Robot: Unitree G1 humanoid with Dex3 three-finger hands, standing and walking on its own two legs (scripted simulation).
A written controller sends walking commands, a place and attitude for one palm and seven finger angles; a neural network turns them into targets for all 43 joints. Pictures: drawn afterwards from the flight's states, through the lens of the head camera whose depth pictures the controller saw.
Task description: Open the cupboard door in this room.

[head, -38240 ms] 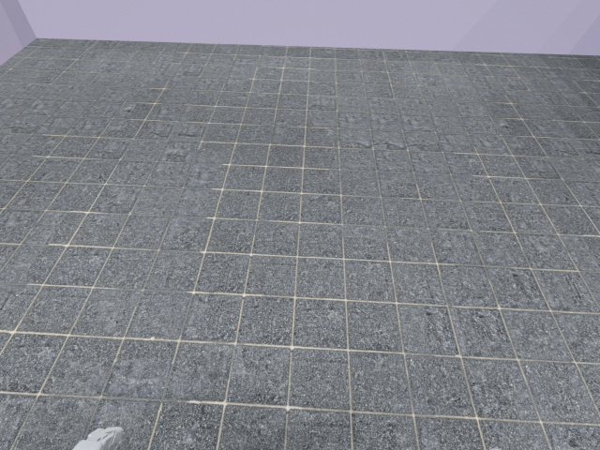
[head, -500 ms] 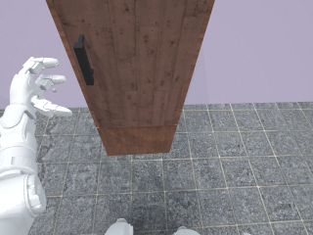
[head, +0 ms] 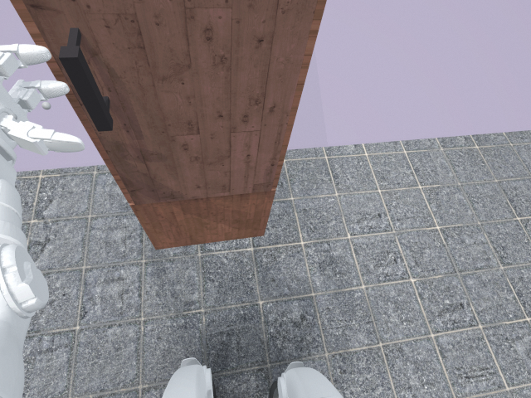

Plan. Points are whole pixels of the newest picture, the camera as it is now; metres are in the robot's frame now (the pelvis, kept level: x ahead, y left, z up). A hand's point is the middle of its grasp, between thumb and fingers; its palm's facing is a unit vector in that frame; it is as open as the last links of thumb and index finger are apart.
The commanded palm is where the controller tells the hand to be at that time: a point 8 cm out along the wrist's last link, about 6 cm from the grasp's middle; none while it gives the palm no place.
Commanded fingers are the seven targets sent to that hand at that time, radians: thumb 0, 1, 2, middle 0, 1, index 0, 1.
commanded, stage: move the hooked fingers beside the handle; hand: left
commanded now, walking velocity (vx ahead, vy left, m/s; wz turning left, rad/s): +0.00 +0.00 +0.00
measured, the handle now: (90, 83) +0.55 +0.22 +0.10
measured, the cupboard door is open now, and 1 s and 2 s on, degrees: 0 0 1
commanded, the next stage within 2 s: slide the fingers in behind the handle in 0.70 s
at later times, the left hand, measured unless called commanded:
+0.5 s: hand (48, 119) +0.48 +0.26 +0.10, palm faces +0.07 -1.00 +0.01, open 14.0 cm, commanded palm +0.46 +0.30 +0.10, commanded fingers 0.00 -0.50 0.30 -0.30 -1.20 -0.30 -1.20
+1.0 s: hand (56, 118) +0.49 +0.25 +0.10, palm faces +0.06 -1.00 +0.02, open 14.0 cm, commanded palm +0.47 +0.29 +0.10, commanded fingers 0.00 -0.50 0.30 -0.30 -1.20 -0.30 -1.20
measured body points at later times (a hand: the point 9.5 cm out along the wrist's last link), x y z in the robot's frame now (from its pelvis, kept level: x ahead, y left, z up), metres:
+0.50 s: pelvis +0.01 +0.01 +0.00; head +0.11 +0.03 +0.44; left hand +0.47 +0.31 +0.10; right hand +0.05 -0.26 -0.10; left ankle +0.04 +0.11 -0.69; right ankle -0.01 -0.12 -0.69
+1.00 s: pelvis +0.00 +0.00 +0.00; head +0.10 +0.03 +0.44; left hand +0.48 +0.30 +0.10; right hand +0.00 -0.27 -0.10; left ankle +0.04 +0.11 -0.69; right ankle -0.01 -0.12 -0.69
